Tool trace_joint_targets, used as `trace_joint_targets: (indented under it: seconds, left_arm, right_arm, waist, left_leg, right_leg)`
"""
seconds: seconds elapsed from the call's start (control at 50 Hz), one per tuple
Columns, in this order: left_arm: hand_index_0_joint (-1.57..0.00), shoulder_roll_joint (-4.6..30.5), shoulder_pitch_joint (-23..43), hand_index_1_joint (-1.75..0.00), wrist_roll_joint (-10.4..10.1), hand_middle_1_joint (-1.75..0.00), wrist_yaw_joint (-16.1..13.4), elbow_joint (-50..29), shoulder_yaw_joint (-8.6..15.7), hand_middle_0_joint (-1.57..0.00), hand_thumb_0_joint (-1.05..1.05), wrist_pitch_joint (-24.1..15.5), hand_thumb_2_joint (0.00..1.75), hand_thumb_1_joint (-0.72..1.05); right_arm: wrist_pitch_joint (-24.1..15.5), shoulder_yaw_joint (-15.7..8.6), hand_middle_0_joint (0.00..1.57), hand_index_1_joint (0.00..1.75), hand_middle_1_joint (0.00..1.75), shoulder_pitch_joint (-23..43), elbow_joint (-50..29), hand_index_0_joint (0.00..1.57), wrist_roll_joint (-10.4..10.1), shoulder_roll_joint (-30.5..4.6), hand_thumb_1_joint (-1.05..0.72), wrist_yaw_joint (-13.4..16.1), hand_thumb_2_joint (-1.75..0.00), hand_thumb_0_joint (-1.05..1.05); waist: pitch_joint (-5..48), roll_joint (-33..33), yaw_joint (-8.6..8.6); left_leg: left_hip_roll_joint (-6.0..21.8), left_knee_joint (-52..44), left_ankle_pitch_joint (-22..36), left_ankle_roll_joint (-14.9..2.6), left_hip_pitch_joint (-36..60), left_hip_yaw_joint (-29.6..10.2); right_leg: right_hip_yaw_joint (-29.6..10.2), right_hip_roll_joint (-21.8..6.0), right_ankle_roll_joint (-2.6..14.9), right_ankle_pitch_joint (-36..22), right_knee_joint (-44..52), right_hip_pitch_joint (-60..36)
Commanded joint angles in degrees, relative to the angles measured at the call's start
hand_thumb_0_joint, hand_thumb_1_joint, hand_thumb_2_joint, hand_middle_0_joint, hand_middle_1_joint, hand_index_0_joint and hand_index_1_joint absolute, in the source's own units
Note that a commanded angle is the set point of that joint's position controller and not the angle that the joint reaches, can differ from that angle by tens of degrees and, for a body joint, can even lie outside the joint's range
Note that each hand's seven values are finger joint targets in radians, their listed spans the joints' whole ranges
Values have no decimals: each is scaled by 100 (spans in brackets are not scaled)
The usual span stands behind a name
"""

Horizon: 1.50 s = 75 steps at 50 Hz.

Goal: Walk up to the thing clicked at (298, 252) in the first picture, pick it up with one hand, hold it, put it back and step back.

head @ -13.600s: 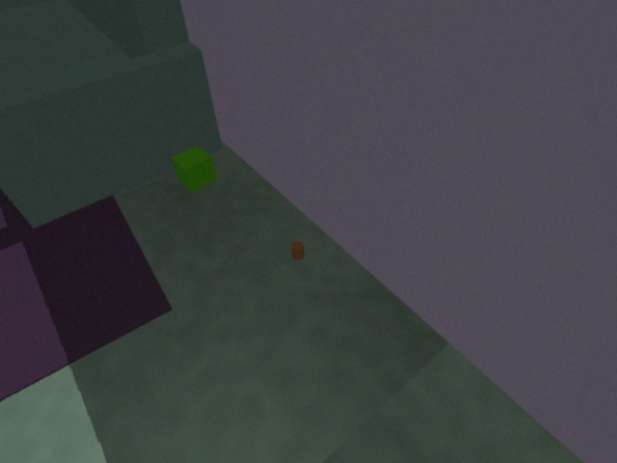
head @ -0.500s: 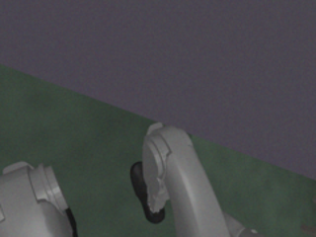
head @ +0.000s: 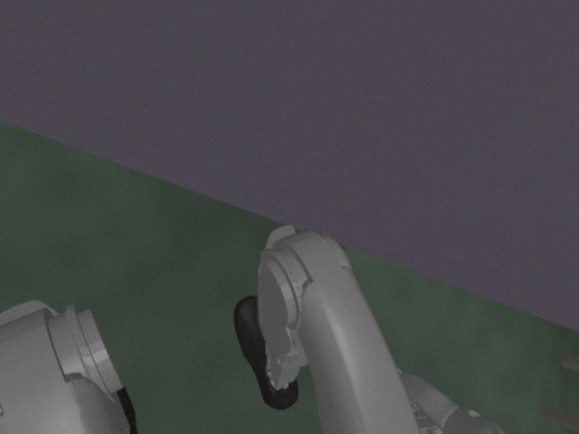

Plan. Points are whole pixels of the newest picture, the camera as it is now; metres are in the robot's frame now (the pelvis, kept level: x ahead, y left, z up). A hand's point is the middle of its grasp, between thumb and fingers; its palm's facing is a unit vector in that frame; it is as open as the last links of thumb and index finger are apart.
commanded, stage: close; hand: left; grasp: from above
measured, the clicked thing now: out of the picture +0.42 +0.33 -0.26
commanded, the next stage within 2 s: settle in 1.16 s
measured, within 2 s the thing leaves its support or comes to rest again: leaves its support in 1.54 s
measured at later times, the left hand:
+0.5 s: hand out of the picture +0.41 +0.32 -0.25, palm faces -0.40 -0.12 -0.91, open 10.6 cm
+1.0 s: hand out of the picture +0.40 +0.32 -0.25, palm faces -0.45 -0.15 -0.88, open 7.6 cm
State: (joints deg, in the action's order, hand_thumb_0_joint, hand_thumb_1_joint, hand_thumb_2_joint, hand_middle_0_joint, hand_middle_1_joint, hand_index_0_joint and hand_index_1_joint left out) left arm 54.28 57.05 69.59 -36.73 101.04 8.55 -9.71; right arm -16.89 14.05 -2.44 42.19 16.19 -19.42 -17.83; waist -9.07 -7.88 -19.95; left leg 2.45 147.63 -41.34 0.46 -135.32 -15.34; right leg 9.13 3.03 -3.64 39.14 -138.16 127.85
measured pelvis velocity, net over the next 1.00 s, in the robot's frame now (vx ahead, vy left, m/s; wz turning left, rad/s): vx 0.00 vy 0.00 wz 0.00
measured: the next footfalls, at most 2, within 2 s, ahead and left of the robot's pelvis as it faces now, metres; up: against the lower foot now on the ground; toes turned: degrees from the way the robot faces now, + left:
none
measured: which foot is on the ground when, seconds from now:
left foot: down 0.00-1.00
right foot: down 0.00-1.00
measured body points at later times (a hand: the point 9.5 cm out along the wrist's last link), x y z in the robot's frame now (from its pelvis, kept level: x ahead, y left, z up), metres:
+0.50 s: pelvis +0.00 +0.00 +0.00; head +0.26 +0.13 +0.34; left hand +0.43 +0.32 -0.20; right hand +0.08 -0.26 -0.06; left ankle +0.06 +0.13 -0.26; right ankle +0.11 -0.12 -0.26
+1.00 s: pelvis +0.00 +0.00 +0.00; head +0.26 +0.12 +0.34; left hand +0.42 +0.33 -0.20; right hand +0.07 -0.25 -0.07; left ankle +0.06 +0.13 -0.26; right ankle +0.11 -0.12 -0.26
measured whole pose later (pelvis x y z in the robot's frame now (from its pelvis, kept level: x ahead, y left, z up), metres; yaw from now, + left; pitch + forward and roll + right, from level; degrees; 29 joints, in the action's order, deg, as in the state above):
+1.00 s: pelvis +0.00 +0.00 +0.00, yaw +0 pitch +26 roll -13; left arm 54.5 55.1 72.6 -39.0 100.3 6.4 -15.1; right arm -15.3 16.1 -2.6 40.8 17.3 -18.8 -16.7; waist -10.0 -7.8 -19.3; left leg 2.7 147.5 -41.1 0.8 -133.9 -15.9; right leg 9.5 3.4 -3.5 38.3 -137.8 126.9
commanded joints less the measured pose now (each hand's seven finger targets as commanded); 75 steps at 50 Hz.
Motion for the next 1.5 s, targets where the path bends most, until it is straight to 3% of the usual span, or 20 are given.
trace_joint_targets:
  seconds: [0.0, 0.14, 0.22, 0.26, 0.32, 0.4, 0.46, 0.52, 0.58, 0.6, 0.74, 0.82, 0.86, 0.92, 1.02, 1.2, 1.32, 1.38, 1.42, 1.48]
  left_arm:
    - [-30, 1048, 1321, -87, -32, -92, 3, -829, -160, -25, 0, -292, 68, -19]
    - [-35, 1142, 1087, -82, 93, -87, -163, -775, -163, -31, 0, -653, 66, -12]
    - [-41, 940, 927, -80, 268, -85, -357, -428, -300, -36, 0, -680, 64, -3]
    - [-43, 1324, 1077, -78, 335, -84, -491, -697, -83, -38, 0, -686, 61, 0]
    - [-47, 1206, 1052, -74, 426, -80, -660, -623, -151, -41, 0, -572, 56, 4]
    - [-50, 1133, 1080, -68, 395, -74, -779, -535, -265, -45, 0, -330, 49, 8]
    - [-54, 1150, 1176, -66, 198, -71, -834, -725, -179, -49, 0, -157, 48, 13]
    - [-57, 1059, 1023, -65, 103, -71, -625, -321, -180, -51, 0, -3, 47, 16]
    - [-61, 1359, 1206, -62, -11, -67, -383, -657, 18, -56, 0, -20, 46, 21]
    - [-62, 1206, 1157, -61, -40, -66, -349, -566, -17, -57, 0, -39, 45, 22]
    - [-70, 1140, 1071, -56, 67, -62, -131, -416, -128, -64, 0, -380, 37, 33]
    - [-76, 1205, 1110, -55, 162, -62, -229, -626, -130, -70, 0, -552, 37, 41]
    - [-80, 946, 975, -54, 190, -60, -248, -453, -309, -73, 0, -595, 35, 46]
    - [-85, 1218, 1083, -51, 248, -58, -407, -616, -159, -78, 0, -610, 33, 52]
    - [-88, 1086, 1001, -47, 224, -54, -532, -609, -212, -81, 0, -486, 29, 56]
    - [-103, 1154, 1083, -44, 175, -50, -410, -476, -149, -98, 0, -347, 33, 75]
    - [-108, 1236, 1036, -49, 199, -55, -288, -467, -143, -102, 0, -340, 38, 74]
    - [-112, 1453, 1084, -49, 155, -55, -244, -784, 75, -106, 0, -350, 40, 78]
    - [-113, 1304, 1154, -49, 193, -55, -165, -729, -55, -107, 0, -330, 42, 79]
    - [-116, 1509, 1063, -50, 167, -56, -142, -1247, 210, -110, 0, -328, 44, 83]
  right_arm:
    - [37, -461, 20, 30, 30, -997, 64, 20, -16, -1757, -89, 91, -90, 0]
    - [191, -297, 20, 30, 30, -1099, 43, 20, 26, -1808, -89, 144, -90, 0]
    - [198, -210, 20, 30, 30, -1022, 13, 20, 91, -1755, -89, 111, -90, 0]
    - [206, -315, 20, 30, 30, -966, 9, 20, 97, -1883, -89, 141, -90, 0]
    - [149, -314, 20, 30, 30, -917, -51, 20, 120, -1897, -89, 114, -90, 0]
    - [70, -405, 20, 30, 30, -851, -34, 20, 117, -1933, -89, 123, -90, 0]
    - [59, -432, 20, 30, 30, -886, 4, 20, 85, -1895, -89, 123, -90, 0]
    - [-23, -481, 20, 30, 30, -973, -55, 20, 67, -1932, -89, 71, -90, 0]
    - [-19, -507, 20, 30, 30, -1052, 7, 20, -61, -1945, -89, 97, -90, 0]
    - [-4, -498, 20, 30, 30, -1012, -47, 20, -49, -1886, -89, 112, -90, 0]
    - [73, -384, 20, 30, 30, -1013, -50, 20, -3, -1805, -89, 118, -90, 0]
    - [152, -381, 20, 30, 30, -1035, -44, 20, 43, -1856, -89, 166, -90, 0]
    - [129, -334, 20, 30, 30, -1002, -75, 20, 74, -1818, -88, 140, -90, 0]
    - [126, -366, 20, 30, 30, -1058, -89, 20, 70, -1899, -88, 189, -90, 0]
    - [108, -407, 20, 30, 30, -994, -52, 20, 131, -1919, -89, 180, -90, 0]
    - [24, -343, 20, 30, 30, -1005, -47, 20, 69, -1850, -89, 120, -90, 0]
    - [50, -339, 20, 30, 30, -1009, -71, 20, 58, -1836, -90, 136, -90, 0]
    - [102, -431, 20, 30, 30, -1043, -14, 20, 41, -1879, -90, 168, -90, 0]
    - [77, -397, 20, 30, 30, -1033, -19, 20, 59, -1822, -90, 122, -90, 0]
    - [123, -522, 20, 30, 30, -1157, -25, 20, 18, -1829, -90, 144, -90, 0]
  waist:
    - [3871, 3113, -194]
    - [3867, 2898, -153]
    - [3488, 2632, -244]
    - [3663, 2895, -117]
    - [3505, 2777, -158]
    - [3229, 2607, -220]
    - [3478, 2686, -136]
    - [3342, 2570, -283]
    - [3682, 2709, -85]
    - [3727, 2822, -80]
    - [3369, 2539, -207]
    - [3620, 2624, -157]
    - [3324, 2436, -267]
    - [3466, 2572, -196]
    - [3569, 2599, -234]
    - [3424, 2563, -195]
    - [3427, 2765, -170]
    - [3851, 3126, 5]
    - [3627, 2984, -139]
    - [4020, 3193, 61]
  left_leg:
    - [98, -1588, 1381, 6, 3126, 520]
    - [106, -1432, 1728, -43, 3007, 598]
    - [98, -1391, 1390, -64, 2740, 560]
    - [100, -1536, 1339, -29, 2875, 546]
    - [96, -1546, 1187, -41, 2771, 566]
    - [102, -1594, 715, -51, 2587, 586]
    - [122, -1624, 813, -46, 2652, 592]
    - [117, -1539, 831, -78, 2563, 589]
    - [104, -1516, 1196, -77, 2715, 540]
    - [103, -1589, 1223, -57, 2796, 533]
    - [72, -1489, 1085, -96, 2562, 595]
    - [88, -1558, 1121, -72, 2729, 591]
    - [73, -1508, 987, -89, 2574, 591]
    - [75, -1559, 960, -80, 2693, 606]
    - [109, -1570, 1018, -55, 2724, 584]
    - [87, -1507, 1072, -64, 2648, 556]
    - [85, -1608, 1076, -32, 2759, 557]
    - [78, -1666, 1215, -2, 2965, 586]
    - [73, -1559, 1121, -22, 2837, 589]
    - [48, -1596, 1287, -34, 2955, 692]
  right_leg:
    - [669, 213, 460, -1656, 1073, -2036]
    - [701, 287, 408, -2022, 1194, -2320]
    - [786, 295, 403, -1757, 1114, -2044]
    - [758, 303, 449, -1616, 1149, -2078]
    - [746, 316, 444, -1490, 1163, -1977]
    - [679, 297, 437, -1080, 1274, -1787]
    - [613, 315, 437, -1175, 1355, -1938]
    - [615, 285, 411, -1248, 1303, -1854]
    - [599, 240, 415, -1488, 1245, -1935]
    - [591, 251, 453, -1493, 1226, -1989]
    - [652, 243, 412, -1426, 1232, -1962]
    - [649, 292, 432, -1417, 1272, -2111]
    - [693, 282, 407, -1327, 1267, -1966]
    - [680, 287, 413, -1304, 1316, -1994]
    - [660, 324, 428, -1353, 1325, -2099]
    - [687, 269, 405, -1432, 1211, -1902]
    - [684, 250, 426, -1421, 1185, -1928]
    - [656, 250, 465, -1491, 1154, -1998]
    - [677, 214, 435, -1471, 1084, -1874]
    - [592, 245, 459, -1565, 1187, -2051]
